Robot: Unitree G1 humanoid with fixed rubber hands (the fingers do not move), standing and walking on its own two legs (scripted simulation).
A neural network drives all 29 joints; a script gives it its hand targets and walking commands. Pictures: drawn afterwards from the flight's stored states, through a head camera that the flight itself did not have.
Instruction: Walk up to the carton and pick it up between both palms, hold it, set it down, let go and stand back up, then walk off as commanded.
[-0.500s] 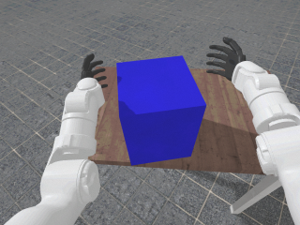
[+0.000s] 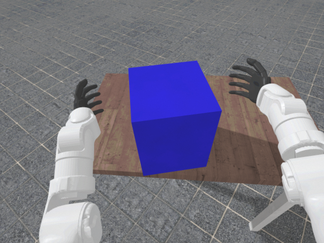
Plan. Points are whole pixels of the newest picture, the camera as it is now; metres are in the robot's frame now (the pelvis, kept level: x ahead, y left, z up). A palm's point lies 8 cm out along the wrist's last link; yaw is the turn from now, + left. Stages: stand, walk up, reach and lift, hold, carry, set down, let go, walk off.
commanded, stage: set down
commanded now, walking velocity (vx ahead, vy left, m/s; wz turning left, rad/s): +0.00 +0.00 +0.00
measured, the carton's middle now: (169, 120) +0.46 +0.04 +0.04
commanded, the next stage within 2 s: none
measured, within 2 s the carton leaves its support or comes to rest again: neither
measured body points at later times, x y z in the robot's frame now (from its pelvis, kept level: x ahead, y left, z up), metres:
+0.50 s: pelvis +0.01 +0.00 +0.00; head +0.02 -0.01 +0.45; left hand +0.31 +0.25 +0.11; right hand +0.43 -0.22 +0.10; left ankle +0.03 +0.16 -0.74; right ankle +0.03 -0.08 -0.74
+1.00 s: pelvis +0.02 +0.00 +0.00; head +0.03 -0.01 +0.45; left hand +0.28 +0.23 +0.06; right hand +0.38 -0.23 +0.05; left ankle +0.03 +0.16 -0.74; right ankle +0.03 -0.08 -0.74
